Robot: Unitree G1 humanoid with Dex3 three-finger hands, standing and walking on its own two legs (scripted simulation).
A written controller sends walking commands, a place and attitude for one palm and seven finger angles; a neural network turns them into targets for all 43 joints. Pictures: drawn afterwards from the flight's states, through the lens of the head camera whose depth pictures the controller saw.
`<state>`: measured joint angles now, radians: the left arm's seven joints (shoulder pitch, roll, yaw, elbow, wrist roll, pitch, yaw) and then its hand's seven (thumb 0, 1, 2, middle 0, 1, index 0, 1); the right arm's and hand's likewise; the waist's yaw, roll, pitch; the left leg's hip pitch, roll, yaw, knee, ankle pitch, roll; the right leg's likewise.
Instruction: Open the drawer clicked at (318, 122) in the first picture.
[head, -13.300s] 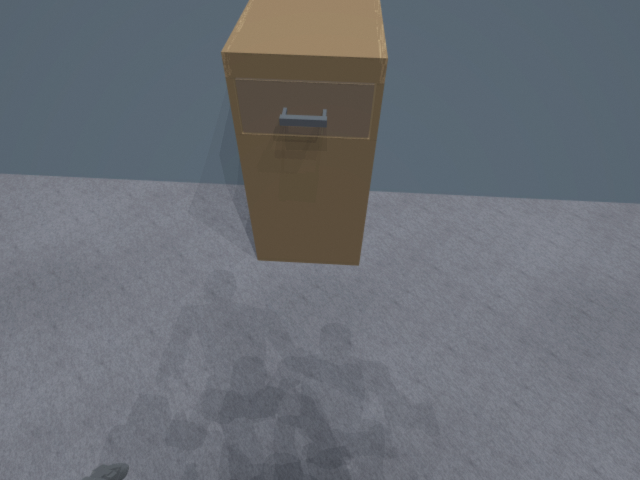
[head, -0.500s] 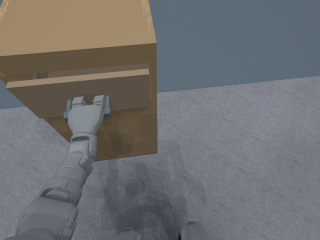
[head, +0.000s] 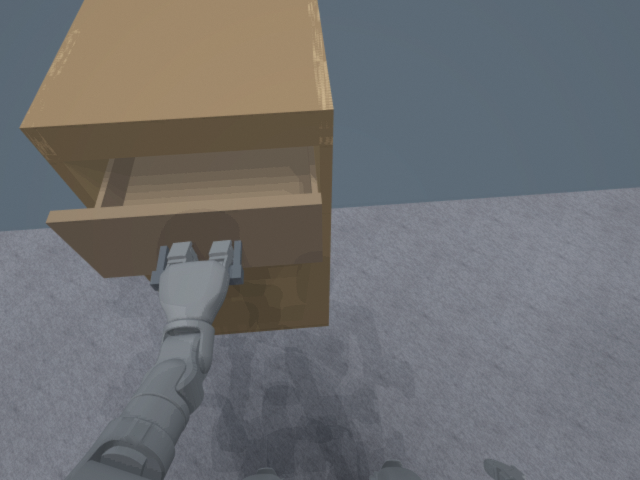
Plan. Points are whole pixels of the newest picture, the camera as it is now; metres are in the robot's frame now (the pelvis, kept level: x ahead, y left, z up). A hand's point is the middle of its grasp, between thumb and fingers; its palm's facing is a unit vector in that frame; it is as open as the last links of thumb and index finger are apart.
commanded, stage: pull the drawer open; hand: left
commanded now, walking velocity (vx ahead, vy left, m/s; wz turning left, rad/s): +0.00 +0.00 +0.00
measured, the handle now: (199, 264) +0.41 +0.19 -0.03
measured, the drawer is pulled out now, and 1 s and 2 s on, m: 0.11 0.22 0.30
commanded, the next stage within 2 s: none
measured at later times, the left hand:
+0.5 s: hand (204, 346) +0.30 +0.17 -0.06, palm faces -0.03 -0.07 -1.00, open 5.4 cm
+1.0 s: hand (202, 384) +0.25 +0.16 -0.06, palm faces -0.03 -0.08 -1.00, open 5.5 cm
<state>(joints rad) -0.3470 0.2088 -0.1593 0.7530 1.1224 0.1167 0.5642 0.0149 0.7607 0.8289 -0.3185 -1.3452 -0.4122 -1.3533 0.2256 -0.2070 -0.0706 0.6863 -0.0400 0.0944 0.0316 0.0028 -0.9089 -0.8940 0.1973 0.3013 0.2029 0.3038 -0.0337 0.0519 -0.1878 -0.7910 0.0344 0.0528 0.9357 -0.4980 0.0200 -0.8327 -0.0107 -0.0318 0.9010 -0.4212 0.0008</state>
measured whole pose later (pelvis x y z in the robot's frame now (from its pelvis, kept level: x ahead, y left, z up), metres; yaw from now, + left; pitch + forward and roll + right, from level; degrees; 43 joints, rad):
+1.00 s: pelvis -0.01 -0.02 +0.00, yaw +0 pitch +16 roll +1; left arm 0.08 0.19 -0.21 0.39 1.14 0.13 0.58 0.03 0.74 0.81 -0.32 -1.35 -0.41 -1.35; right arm 0.14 -0.21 -0.05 0.63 -0.04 0.05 0.01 0.01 -0.91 -0.89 0.20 0.30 0.20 0.30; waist 0.01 0.04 -0.18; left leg -0.72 0.04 0.05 0.95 -0.50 0.00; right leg -0.79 -0.01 -0.03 0.96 -0.44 -0.03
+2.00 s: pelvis -0.01 -0.03 -0.02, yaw -1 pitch +17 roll +2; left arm 0.54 0.21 -0.17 -0.02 1.14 0.02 0.57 0.05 0.72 0.75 -0.27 -1.35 -0.40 -1.34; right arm 0.14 -0.21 -0.01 0.52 -0.07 0.02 0.07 0.01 -0.91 -0.89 0.20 0.30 0.20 0.30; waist 0.03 0.03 -0.20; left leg -0.79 0.05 0.07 1.08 -0.57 -0.01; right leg -0.88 0.00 0.00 1.10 -0.51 -0.04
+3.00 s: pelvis -0.03 -0.03 -0.02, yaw +1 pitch +15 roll +1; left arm 0.35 0.21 -0.22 0.15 1.14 0.10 0.62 0.00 -0.48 0.31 -0.29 -1.20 -0.32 -1.21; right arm 0.11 -0.22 -0.02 0.60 -0.06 0.03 0.00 0.01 -0.91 -0.89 0.20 0.30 0.20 0.30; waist 0.05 0.04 -0.18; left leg -0.79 0.03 0.03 1.05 -0.52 -0.01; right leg -0.85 -0.02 -0.04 1.07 -0.48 -0.04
